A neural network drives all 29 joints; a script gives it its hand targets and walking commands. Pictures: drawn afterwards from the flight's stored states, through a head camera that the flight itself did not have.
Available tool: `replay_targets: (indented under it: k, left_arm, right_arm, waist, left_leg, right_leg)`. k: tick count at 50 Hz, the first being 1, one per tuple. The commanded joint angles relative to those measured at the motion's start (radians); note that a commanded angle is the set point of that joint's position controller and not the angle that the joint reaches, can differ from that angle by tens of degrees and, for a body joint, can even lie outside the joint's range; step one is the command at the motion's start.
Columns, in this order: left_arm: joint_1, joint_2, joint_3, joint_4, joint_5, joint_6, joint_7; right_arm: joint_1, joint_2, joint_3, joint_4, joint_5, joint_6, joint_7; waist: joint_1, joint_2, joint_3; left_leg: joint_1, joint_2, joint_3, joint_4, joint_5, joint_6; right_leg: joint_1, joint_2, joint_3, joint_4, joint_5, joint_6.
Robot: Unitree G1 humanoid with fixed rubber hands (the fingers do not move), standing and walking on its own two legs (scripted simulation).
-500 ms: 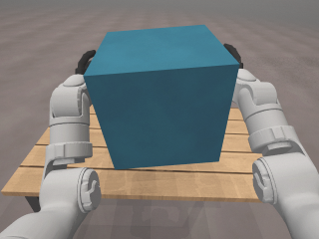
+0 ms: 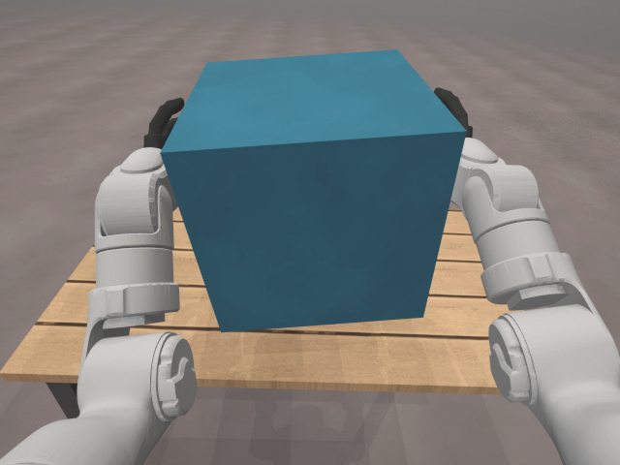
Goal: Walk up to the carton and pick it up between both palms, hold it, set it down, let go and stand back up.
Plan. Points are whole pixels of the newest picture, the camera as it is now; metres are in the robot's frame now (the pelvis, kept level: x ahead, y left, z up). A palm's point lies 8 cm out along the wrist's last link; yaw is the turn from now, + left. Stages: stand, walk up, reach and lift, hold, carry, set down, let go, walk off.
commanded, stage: hold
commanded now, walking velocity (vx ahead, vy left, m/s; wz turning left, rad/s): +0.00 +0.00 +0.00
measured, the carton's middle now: (312, 186) +0.37 +0.01 +0.24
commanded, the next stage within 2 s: none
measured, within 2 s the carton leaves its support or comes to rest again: neither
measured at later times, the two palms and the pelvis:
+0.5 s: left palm (162, 160) +0.36 +0.18 +0.27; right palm (452, 153) +0.37 -0.16 +0.29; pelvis +0.00 +0.00 +0.00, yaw +0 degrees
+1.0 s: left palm (162, 160) +0.36 +0.18 +0.27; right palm (451, 153) +0.37 -0.16 +0.29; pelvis +0.00 +0.00 +0.00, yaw +0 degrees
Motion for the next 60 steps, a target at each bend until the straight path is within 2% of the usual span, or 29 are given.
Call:
replay_targets:
  k: [1, 4, 13, 20, 23, 26, 29, 32, 36, 38, 45, 55, 60]
  left_arm:
    - [-0.803, -0.567, -0.452, -0.193, -0.177, -0.109, -0.132]
    - [-0.782, -0.559, -0.435, -0.155, -0.166, -0.106, -0.133]
    - [-0.781, -0.552, -0.434, -0.174, -0.166, -0.104, -0.132]
    - [-0.793, -0.562, -0.446, -0.181, -0.179, -0.110, -0.129]
    - [-0.793, -0.555, -0.434, -0.143, -0.170, -0.108, -0.131]
    - [-0.811, -0.568, -0.444, -0.161, -0.179, -0.113, -0.131]
    - [-0.788, -0.553, -0.419, -0.120, -0.163, -0.111, -0.131]
    - [-0.815, -0.567, -0.426, -0.116, -0.167, -0.114, -0.133]
    - [-0.795, -0.565, -0.428, -0.143, -0.172, -0.116, -0.128]
    - [-0.777, -0.552, -0.412, -0.121, -0.159, -0.112, -0.130]
    - [-0.791, -0.565, -0.436, -0.152, -0.177, -0.113, -0.128]
    - [-0.783, -0.565, -0.436, -0.144, -0.172, -0.109, -0.129]
    - [-0.802, -0.571, -0.442, -0.147, -0.177, -0.113, -0.126]
  right_arm:
    - [-0.779, 0.640, 0.252, -0.348, 0.151, -0.012, 0.154]
    - [-0.770, 0.630, 0.244, -0.321, 0.143, -0.010, 0.155]
    - [-0.758, 0.623, 0.248, -0.316, 0.153, -0.008, 0.157]
    - [-0.784, 0.647, 0.255, -0.357, 0.153, -0.016, 0.156]
    - [-0.783, 0.636, 0.239, -0.326, 0.142, -0.011, 0.154]
    - [-0.798, 0.646, 0.243, -0.339, 0.144, -0.016, 0.155]
    - [-0.794, 0.640, 0.243, -0.321, 0.142, -0.012, 0.152]
    - [-0.804, 0.637, 0.226, -0.300, 0.133, -0.015, 0.156]
    - [-0.800, 0.642, 0.251, -0.334, 0.152, -0.018, 0.154]
    - [-0.783, 0.629, 0.244, -0.309, 0.147, -0.012, 0.153]
    - [-0.797, 0.635, 0.250, -0.349, 0.153, -0.019, 0.154]
    - [-0.786, 0.636, 0.243, -0.335, 0.144, -0.014, 0.152]
    - [-0.796, 0.634, 0.237, -0.335, 0.146, -0.016, 0.156]
  waist:
    - [-0.008, 0.095, -0.355]
    - [-0.006, 0.082, -0.325]
    - [-0.006, 0.089, -0.338]
    - [-0.005, 0.079, -0.368]
    - [-0.010, 0.082, -0.330]
    - [-0.009, 0.089, -0.364]
    - [-0.001, 0.069, -0.338]
    - [-0.007, 0.088, -0.336]
    - [0.000, 0.077, -0.378]
    - [0.000, 0.070, -0.344]
    - [-0.003, 0.082, -0.371]
    - [-0.010, 0.079, -0.347]
    - [-0.011, 0.100, -0.354]
  left_leg:
    - [0.058, -0.071, 0.005, -0.033, 0.228, -0.022]
    - [0.055, -0.070, 0.006, -0.037, 0.215, -0.019]
    - [0.064, -0.071, 0.006, -0.029, 0.243, -0.025]
    - [0.065, -0.076, 0.006, -0.023, 0.244, -0.018]
    - [0.050, -0.074, 0.006, -0.035, 0.202, -0.015]
    - [0.055, -0.075, 0.006, -0.030, 0.215, -0.017]
    - [0.051, -0.076, 0.008, -0.035, 0.203, -0.010]
    - [0.033, -0.071, 0.006, -0.046, 0.170, -0.013]
    - [0.065, -0.075, 0.005, -0.023, 0.242, -0.016]
    - [0.061, -0.075, 0.007, -0.031, 0.223, -0.013]
    - [0.065, -0.076, 0.007, -0.022, 0.242, -0.018]
    - [0.057, -0.075, 0.007, -0.029, 0.219, -0.016]
    - [0.054, -0.074, 0.005, -0.030, 0.212, -0.020]
  right_leg:
    - [0.116, 0.062, 0.047, -0.003, 0.168, 0.035]
    - [0.108, 0.061, 0.047, -0.008, 0.161, 0.036]
    - [0.115, 0.063, 0.047, -0.005, 0.180, 0.035]
    - [0.120, 0.061, 0.049, -0.005, 0.194, 0.039]
    - [0.105, 0.058, 0.049, -0.013, 0.154, 0.037]
    - [0.111, 0.058, 0.050, -0.007, 0.170, 0.037]
    - [0.107, 0.059, 0.049, -0.012, 0.159, 0.040]
    - [0.101, 0.057, 0.051, -0.013, 0.126, 0.034]
    - [0.123, 0.063, 0.049, -0.005, 0.193, 0.038]
    - [0.112, 0.063, 0.048, -0.012, 0.168, 0.039]
    - [0.116, 0.063, 0.051, -0.008, 0.182, 0.037]
    - [0.108, 0.060, 0.053, -0.011, 0.173, 0.037]
    - [0.104, 0.061, 0.052, -0.009, 0.158, 0.034]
